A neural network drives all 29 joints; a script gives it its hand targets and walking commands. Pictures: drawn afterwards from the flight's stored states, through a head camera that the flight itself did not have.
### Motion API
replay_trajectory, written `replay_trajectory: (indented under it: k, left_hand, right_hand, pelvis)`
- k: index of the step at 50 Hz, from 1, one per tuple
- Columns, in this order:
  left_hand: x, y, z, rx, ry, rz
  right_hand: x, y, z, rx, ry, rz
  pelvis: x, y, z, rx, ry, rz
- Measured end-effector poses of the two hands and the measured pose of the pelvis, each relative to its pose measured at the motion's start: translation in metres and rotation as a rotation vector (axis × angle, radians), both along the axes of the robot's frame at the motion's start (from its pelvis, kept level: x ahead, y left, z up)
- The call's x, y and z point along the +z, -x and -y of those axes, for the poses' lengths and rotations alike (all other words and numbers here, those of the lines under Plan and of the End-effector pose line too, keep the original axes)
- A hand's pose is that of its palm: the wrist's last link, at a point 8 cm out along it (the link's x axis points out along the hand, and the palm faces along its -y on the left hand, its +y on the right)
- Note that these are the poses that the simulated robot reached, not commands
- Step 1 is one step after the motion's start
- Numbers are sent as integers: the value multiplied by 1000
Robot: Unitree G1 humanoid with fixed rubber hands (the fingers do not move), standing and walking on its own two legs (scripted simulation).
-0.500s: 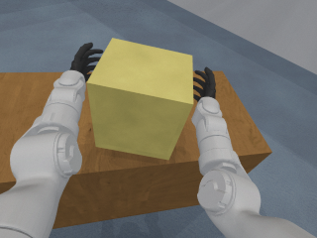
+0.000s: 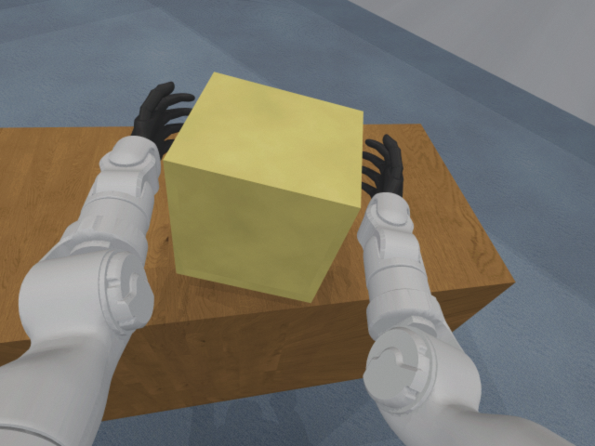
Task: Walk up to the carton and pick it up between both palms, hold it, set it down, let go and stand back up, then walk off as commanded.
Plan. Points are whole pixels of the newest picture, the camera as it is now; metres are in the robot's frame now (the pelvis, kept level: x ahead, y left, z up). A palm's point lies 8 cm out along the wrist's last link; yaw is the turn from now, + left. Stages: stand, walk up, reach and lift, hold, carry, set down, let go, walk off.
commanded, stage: set down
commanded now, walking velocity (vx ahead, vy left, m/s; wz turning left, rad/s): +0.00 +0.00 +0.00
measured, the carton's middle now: (265, 195) +0.47 +0.02 +0.04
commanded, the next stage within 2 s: none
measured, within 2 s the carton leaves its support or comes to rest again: rests again in 1.80 s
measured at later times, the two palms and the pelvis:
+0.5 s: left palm (156, 151) +0.47 +0.17 +0.12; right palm (385, 205) +0.40 -0.14 +0.11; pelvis +0.00 +0.00 +0.00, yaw +0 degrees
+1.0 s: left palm (159, 158) +0.47 +0.17 +0.11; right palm (385, 211) +0.40 -0.14 +0.10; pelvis +0.00 +0.00 +0.00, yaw +0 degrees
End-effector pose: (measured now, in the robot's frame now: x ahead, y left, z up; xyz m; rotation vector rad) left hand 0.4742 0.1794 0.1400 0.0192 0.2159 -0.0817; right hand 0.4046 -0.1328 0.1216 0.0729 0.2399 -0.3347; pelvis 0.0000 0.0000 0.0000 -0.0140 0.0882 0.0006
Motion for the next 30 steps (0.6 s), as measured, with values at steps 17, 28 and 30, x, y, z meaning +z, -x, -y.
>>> replay_trajectory:
  k: [17, 28, 30]
  left_hand:
    - [-10, 2, 3, -12, -9, -14]
    - [-18, 2, 6, -20, -17, -25]
    - [-19, 2, 6, -21, -18, -27]
  right_hand:
    - [-10, 4, 3, -5, 18, -10]
    - [-17, 6, 5, -9, 28, -19]
    - [-19, 7, 5, -9, 30, -20]
  pelvis:
    - [0, 0, 0, 0, 0, 0]
    - [0, 0, 0, 0, 0, 0]
    - [0, 0, 0, 0, 0, 0]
